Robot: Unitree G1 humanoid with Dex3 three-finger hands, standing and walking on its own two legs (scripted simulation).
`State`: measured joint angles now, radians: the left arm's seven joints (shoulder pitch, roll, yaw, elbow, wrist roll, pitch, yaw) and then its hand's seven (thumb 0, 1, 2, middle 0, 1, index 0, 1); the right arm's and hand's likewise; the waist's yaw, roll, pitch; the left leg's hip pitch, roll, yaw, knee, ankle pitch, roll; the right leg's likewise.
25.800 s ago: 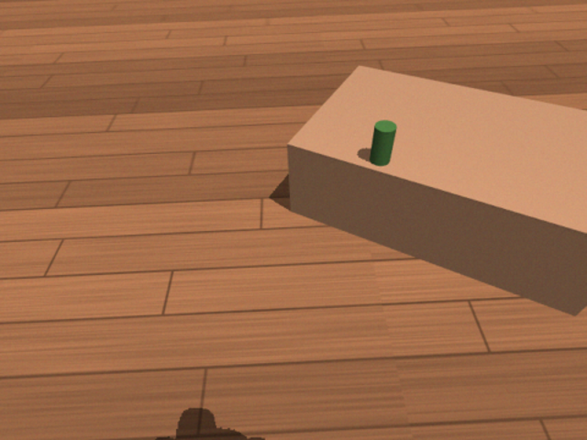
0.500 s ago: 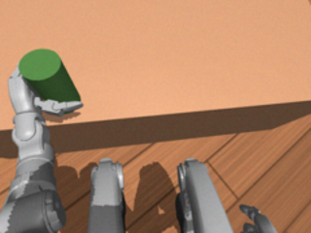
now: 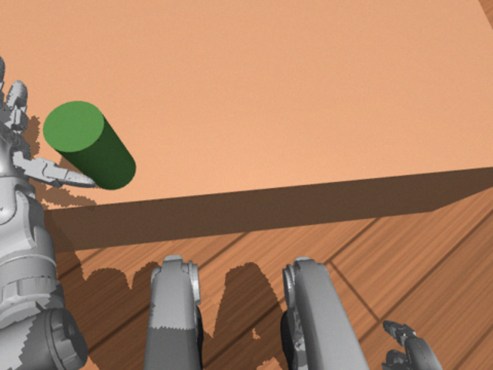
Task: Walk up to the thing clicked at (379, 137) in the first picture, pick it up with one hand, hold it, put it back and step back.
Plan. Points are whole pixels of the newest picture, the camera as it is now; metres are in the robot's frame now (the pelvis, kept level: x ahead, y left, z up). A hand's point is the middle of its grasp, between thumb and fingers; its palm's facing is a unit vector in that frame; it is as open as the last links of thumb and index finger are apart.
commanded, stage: rise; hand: left
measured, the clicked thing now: (96, 151) +0.45 +0.25 -0.02
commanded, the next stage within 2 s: home in 0.14 s
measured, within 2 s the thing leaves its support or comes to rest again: neither
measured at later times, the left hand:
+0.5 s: hand out of the picture +0.39 +0.41 +0.17, palm faces +0.51 -0.76 -0.41, open 17.5 cm
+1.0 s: hand out of the picture +0.26 +0.24 +0.18, palm faces +0.23 -0.93 -0.29, open 17.4 cm
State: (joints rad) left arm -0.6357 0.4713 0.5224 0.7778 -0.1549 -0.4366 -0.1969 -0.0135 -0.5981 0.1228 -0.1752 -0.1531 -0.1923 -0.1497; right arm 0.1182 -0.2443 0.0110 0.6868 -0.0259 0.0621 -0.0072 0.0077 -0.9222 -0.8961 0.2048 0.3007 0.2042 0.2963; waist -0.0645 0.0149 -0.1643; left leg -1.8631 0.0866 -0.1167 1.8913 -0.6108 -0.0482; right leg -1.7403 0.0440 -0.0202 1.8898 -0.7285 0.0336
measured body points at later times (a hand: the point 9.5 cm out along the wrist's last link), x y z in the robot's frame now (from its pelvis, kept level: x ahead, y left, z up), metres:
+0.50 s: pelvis +0.04 +0.01 +0.19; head +0.15 +0.06 +0.63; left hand +0.36 +0.45 +0.19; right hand +0.15 -0.26 +0.09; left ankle +0.08 +0.15 -0.45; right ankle +0.06 -0.13 -0.45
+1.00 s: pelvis +0.07 +0.02 +0.25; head +0.11 +0.03 +0.70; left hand +0.24 +0.28 +0.20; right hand +0.25 -0.19 +0.15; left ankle +0.08 +0.15 -0.45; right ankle +0.06 -0.13 -0.45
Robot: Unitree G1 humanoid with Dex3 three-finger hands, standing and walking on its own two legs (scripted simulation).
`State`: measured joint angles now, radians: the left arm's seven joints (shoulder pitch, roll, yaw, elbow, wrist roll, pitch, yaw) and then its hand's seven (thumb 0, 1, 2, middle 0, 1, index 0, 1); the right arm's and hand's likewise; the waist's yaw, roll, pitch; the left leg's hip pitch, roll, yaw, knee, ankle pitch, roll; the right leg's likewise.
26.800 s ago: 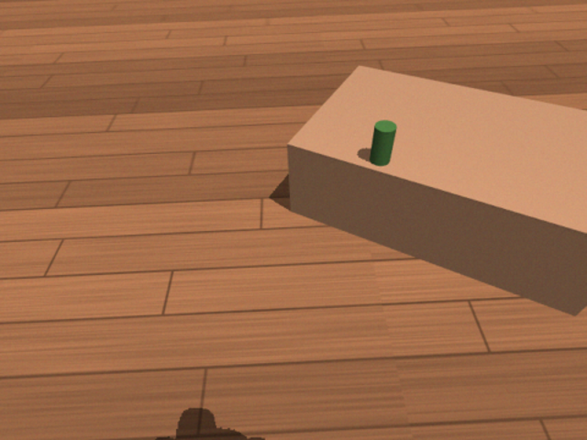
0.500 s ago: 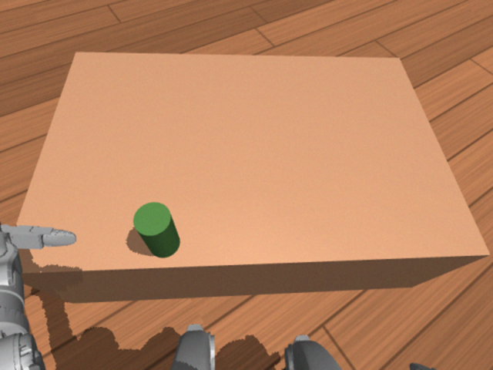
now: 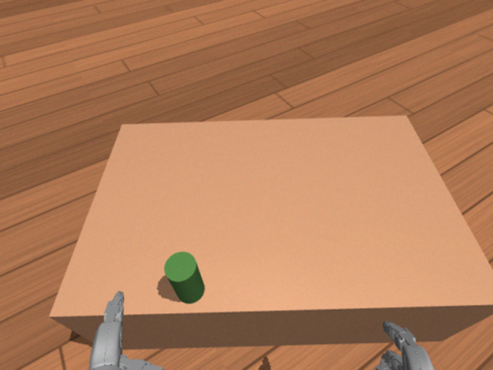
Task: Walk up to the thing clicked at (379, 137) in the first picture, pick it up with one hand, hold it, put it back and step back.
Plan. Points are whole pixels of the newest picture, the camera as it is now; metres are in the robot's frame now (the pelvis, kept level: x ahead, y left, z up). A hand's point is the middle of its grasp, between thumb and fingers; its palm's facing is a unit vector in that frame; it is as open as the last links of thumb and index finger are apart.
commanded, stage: home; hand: left
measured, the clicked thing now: (186, 278) +0.40 +0.20 -0.27
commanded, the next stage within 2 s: none
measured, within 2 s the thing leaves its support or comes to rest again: neither
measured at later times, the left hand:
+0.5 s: hand out of the picture +0.16 +0.16 -0.07, palm faces +0.11 -0.95 -0.28, open 17.5 cm
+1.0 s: hand out of the picture +0.05 +0.26 -0.11, palm faces -0.02 -0.92 -0.39, open 17.5 cm
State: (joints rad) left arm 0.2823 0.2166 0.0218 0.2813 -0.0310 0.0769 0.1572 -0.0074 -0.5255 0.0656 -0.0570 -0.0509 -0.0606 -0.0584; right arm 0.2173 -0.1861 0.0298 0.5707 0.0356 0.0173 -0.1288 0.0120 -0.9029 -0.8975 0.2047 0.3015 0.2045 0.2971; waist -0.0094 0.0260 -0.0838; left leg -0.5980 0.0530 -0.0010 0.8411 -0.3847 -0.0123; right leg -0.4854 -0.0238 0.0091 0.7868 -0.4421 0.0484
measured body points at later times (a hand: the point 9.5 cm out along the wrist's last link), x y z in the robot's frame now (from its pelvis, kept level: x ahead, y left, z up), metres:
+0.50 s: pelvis -0.01 -0.02 +0.00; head +0.01 -0.02 +0.45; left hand +0.15 +0.21 -0.05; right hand +0.15 -0.26 -0.09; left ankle +0.02 +0.12 -0.70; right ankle -0.03 -0.15 -0.70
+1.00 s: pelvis -0.01 +0.00 +0.03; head -0.02 +0.00 +0.48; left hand +0.05 +0.30 -0.09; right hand +0.06 -0.29 -0.10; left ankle +0.02 +0.12 -0.70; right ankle -0.03 -0.15 -0.70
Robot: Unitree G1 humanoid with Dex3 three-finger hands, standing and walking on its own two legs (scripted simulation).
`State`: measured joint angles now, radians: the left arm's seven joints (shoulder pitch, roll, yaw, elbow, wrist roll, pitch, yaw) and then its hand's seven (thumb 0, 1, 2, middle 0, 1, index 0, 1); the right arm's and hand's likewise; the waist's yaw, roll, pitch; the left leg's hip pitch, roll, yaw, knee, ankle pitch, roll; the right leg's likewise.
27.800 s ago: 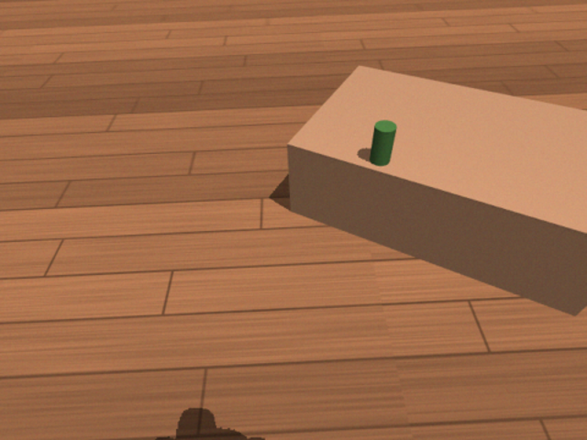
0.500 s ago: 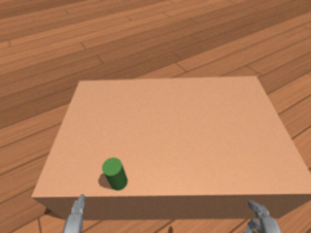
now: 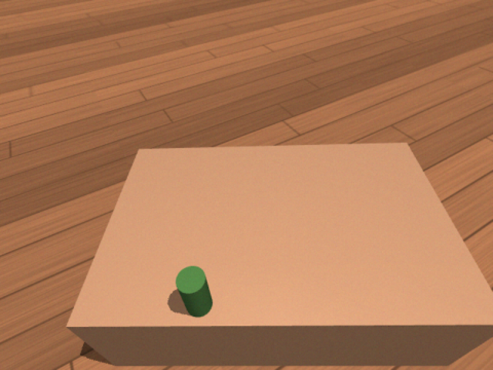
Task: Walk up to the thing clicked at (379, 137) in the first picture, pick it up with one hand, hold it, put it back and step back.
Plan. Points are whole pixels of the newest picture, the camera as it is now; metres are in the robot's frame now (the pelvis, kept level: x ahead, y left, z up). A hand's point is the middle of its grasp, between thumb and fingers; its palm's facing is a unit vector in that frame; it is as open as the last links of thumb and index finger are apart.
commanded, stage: home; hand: left
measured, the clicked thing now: (195, 292) +0.41 +0.19 -0.31
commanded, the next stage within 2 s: stand in 1.12 s
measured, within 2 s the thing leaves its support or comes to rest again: neither
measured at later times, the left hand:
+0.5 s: hand out of the picture +0.02 +0.25 -0.15, palm faces -0.03 -0.93 -0.37, open 17.6 cm
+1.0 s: hand out of the picture +0.06 +0.25 -0.15, palm faces -0.04 -0.93 -0.36, open 17.7 cm
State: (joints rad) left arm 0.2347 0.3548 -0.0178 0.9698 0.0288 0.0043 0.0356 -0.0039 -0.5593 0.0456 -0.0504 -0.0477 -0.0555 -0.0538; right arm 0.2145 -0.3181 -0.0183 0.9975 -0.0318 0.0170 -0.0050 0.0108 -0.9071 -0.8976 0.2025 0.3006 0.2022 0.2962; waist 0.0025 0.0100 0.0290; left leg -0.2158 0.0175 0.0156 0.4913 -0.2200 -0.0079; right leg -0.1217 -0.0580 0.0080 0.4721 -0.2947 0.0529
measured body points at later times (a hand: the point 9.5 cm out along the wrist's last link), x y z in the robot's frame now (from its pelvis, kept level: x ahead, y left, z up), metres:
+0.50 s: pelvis -0.02 +0.00 +0.01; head -0.03 -0.01 +0.46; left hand +0.02 +0.30 -0.13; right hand +0.04 -0.30 -0.13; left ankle +0.03 +0.12 -0.74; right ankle -0.02 -0.15 -0.74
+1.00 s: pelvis -0.01 -0.01 +0.01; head -0.01 -0.01 +0.46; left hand +0.06 +0.29 -0.12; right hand +0.06 -0.31 -0.13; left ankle +0.03 +0.12 -0.74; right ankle -0.02 -0.15 -0.74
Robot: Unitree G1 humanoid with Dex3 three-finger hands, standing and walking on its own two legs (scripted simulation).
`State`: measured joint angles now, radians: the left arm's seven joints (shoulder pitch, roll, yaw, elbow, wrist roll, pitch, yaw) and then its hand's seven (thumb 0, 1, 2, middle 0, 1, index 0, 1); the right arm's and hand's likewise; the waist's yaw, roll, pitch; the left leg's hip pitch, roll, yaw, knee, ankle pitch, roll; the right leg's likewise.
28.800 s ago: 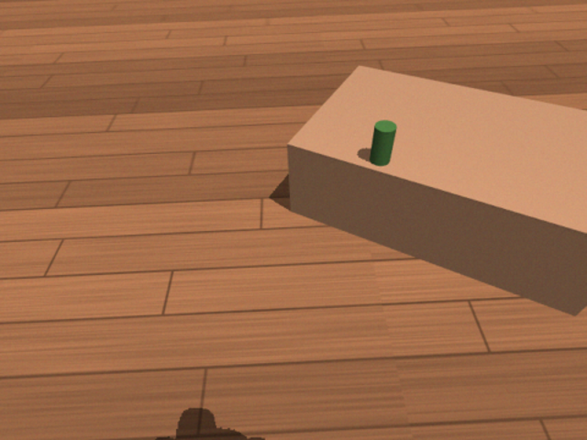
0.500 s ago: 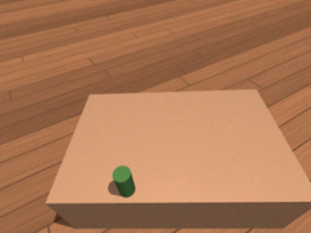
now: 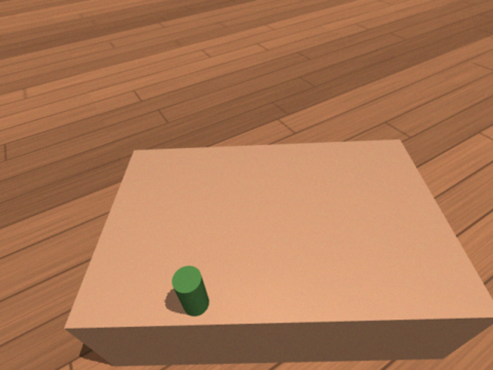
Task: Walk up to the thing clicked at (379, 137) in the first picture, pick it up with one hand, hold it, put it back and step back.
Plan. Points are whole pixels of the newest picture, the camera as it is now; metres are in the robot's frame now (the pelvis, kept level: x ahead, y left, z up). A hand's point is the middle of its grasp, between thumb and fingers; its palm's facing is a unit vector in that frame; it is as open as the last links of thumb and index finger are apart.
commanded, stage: home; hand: left
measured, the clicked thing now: (191, 291) +0.41 +0.20 -0.32
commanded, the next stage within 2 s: stand in 0.12 s
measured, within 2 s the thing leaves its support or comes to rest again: neither
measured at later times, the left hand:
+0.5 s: hand out of the picture +0.07 +0.25 -0.15, palm faces -0.03 -0.93 -0.36, open 13.9 cm
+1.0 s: hand out of the picture +0.09 +0.25 -0.15, palm faces -0.04 -0.94 -0.35, open 7.4 cm
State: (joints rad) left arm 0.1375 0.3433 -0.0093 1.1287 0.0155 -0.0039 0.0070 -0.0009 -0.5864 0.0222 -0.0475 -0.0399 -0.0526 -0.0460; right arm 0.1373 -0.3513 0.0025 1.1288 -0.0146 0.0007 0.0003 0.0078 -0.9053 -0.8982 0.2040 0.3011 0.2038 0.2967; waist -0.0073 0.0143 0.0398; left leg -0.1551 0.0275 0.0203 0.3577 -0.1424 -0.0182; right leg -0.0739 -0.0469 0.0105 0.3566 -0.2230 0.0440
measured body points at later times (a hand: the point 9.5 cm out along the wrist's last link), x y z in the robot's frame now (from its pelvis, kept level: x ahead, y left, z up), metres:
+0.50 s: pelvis +0.01 +0.00 +0.00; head +0.01 -0.01 +0.45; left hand +0.08 +0.30 -0.13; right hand +0.07 -0.30 -0.14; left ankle +0.04 +0.13 -0.75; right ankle -0.01 -0.15 -0.75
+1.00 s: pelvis +0.01 +0.00 +0.00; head +0.02 -0.01 +0.45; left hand +0.09 +0.30 -0.13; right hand +0.08 -0.31 -0.13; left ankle +0.04 +0.13 -0.75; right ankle -0.01 -0.15 -0.75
